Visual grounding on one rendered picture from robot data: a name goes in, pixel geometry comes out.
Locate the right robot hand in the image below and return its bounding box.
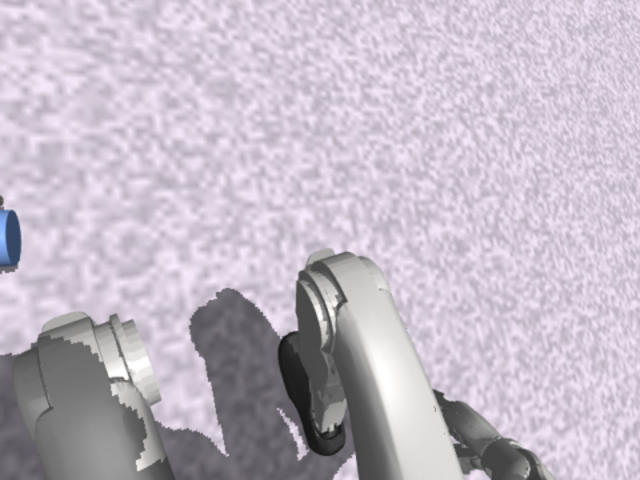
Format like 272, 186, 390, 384
433, 389, 503, 475

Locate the right robot foot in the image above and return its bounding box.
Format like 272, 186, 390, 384
278, 331, 345, 456

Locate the can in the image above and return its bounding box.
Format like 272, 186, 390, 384
0, 210, 21, 267

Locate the right robot arm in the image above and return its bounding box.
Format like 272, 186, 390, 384
481, 438, 556, 480

